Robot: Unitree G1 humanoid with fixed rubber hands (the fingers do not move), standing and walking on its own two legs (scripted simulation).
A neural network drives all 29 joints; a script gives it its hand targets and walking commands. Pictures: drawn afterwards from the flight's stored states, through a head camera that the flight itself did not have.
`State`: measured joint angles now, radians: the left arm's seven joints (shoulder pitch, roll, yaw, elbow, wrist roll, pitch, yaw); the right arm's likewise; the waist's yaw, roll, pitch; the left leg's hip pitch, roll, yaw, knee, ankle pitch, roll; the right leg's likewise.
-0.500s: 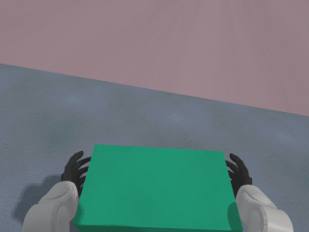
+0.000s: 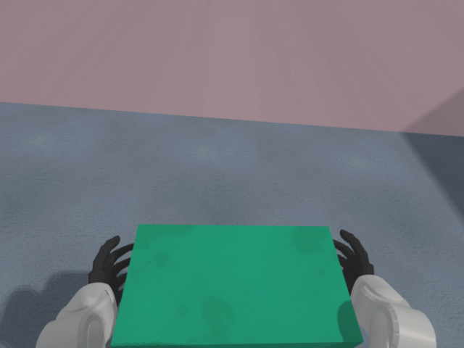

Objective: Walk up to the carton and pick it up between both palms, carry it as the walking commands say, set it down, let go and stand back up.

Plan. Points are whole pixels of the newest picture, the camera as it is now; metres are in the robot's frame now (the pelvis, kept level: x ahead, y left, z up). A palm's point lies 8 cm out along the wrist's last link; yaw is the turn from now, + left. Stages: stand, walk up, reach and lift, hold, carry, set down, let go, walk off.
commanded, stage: carry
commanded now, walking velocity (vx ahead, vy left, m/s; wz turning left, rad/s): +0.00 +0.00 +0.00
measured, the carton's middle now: (231, 307) +0.21 +0.00 +0.01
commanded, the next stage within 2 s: none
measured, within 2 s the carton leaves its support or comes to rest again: neither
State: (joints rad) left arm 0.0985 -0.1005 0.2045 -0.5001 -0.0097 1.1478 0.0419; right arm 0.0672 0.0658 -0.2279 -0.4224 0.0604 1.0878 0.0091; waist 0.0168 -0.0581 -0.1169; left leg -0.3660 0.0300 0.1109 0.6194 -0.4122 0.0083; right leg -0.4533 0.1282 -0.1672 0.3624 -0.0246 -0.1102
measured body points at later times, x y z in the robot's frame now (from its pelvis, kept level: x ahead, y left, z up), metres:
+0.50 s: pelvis -0.06 -0.09 +0.00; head -0.09 -0.10 +0.45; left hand +0.18 +0.07 +0.07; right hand +0.16 -0.31 +0.07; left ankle -0.02 +0.09 -0.72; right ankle +0.00 -0.17 -0.73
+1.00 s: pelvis -0.10 -0.05 -0.01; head -0.10 -0.05 +0.44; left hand +0.08 +0.18 +0.04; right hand +0.18 -0.18 +0.05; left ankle -0.08 +0.07 -0.68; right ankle -0.01 -0.17 -0.73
